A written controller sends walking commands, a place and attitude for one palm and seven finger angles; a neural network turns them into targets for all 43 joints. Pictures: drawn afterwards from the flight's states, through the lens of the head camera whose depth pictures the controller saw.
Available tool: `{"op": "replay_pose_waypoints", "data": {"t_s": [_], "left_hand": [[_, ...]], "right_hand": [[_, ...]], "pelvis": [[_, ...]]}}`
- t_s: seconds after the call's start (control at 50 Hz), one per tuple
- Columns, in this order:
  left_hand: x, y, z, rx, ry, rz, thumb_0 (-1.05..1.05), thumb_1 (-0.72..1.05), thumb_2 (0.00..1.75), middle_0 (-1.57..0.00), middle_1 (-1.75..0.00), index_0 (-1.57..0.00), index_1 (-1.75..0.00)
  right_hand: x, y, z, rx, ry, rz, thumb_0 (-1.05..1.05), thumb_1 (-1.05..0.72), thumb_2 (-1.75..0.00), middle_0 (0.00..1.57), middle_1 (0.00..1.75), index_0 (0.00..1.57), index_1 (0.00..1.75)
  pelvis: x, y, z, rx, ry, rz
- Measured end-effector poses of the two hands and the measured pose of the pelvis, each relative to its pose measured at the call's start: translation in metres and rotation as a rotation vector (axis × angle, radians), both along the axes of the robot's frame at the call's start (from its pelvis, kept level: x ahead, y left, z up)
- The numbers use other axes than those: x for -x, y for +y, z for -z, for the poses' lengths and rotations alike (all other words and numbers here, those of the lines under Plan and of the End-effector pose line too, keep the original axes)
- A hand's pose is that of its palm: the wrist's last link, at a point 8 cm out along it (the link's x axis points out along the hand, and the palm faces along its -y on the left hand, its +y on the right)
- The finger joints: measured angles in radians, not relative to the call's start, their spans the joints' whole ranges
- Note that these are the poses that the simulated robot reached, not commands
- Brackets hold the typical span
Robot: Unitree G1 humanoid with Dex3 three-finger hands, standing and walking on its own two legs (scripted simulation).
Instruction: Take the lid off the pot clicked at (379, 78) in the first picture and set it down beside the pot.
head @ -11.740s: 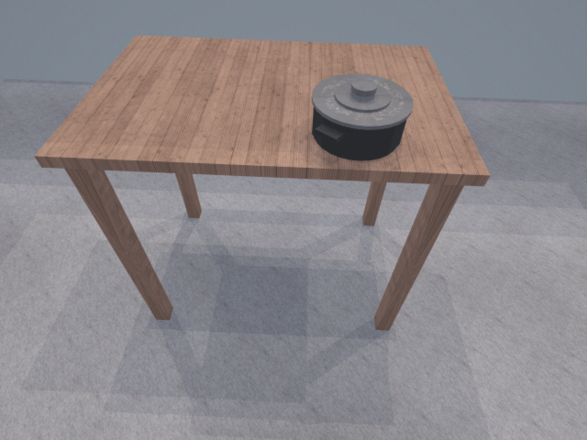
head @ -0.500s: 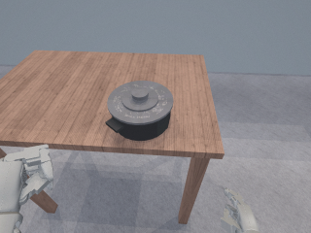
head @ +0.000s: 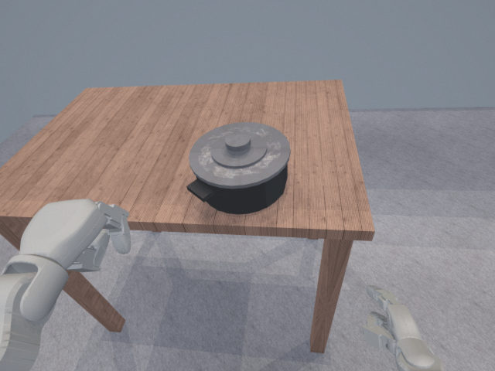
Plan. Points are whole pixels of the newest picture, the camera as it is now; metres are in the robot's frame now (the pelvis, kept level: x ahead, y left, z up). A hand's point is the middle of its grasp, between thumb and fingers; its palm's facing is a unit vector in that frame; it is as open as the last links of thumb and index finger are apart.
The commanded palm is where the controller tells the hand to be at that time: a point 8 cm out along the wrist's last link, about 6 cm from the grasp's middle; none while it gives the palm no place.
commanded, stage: reach forward and open the fingers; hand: left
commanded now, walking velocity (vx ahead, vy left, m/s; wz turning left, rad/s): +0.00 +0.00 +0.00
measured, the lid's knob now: (237, 141) +0.50 +0.10 +0.13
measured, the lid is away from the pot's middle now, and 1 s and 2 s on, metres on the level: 0.00 0.00 0.00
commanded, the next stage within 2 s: move the open hand above the knob in 0.64 s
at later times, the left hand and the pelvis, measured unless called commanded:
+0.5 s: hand (103, 210) +0.27 +0.25 +0.17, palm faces -0.05 -0.06 -1.00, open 9.1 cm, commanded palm +0.24 +0.25 +0.25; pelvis -0.02 +0.00 +0.00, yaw +0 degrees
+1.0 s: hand (133, 178) +0.32 +0.22 +0.19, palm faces -0.04 -0.08 -1.00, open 9.7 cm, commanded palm +0.29 +0.22 +0.26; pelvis -0.01 +0.00 +0.00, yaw +0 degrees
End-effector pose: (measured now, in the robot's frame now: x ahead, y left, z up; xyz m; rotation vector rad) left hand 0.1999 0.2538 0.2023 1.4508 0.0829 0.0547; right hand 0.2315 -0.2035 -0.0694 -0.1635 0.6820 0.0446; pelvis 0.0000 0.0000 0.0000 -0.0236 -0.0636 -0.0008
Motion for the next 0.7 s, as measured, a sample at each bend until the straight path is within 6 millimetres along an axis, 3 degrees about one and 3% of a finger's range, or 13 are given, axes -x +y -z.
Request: {"op": "replay_pose_waypoints", "data": {"t_s": [0.2,0.44,0.7], "left_hand": [[-0.021,0.000,-0.011,-0.042,0.048,0.044,0.01,0.13,1.40,-1.07,-0.63,-1.07,-0.63],[-0.045,-0.001,-0.021,-0.050,0.041,0.065,0.00,-0.21,1.59,-0.95,-0.22,-0.95,-0.23],[-0.071,-0.003,-0.035,-0.052,0.019,0.061,0.00,-0.31,1.62,-0.90,-0.09,-0.90,-0.09]], "right_hand": [[0.011,0.013,0.001,-0.016,0.011,-0.042,0.02,-0.90,-0.90,0.20,0.30,0.20,0.30],[0.034,0.004,0.012,0.006,0.059,-0.021,0.02,-0.90,-0.90,0.20,0.30,0.20,0.30],[0.035,0.000,0.014,0.008,0.066,-0.013,0.02,-0.90,-0.90,0.19,0.30,0.20,0.30]], "pelvis": [[0.014,-0.001,-0.002,0.003,-0.016,-0.006],[0.021,0.002,-0.001,0.002,-0.020,-0.007],[0.019,0.004,-0.001,-0.003,-0.010,-0.004]]}}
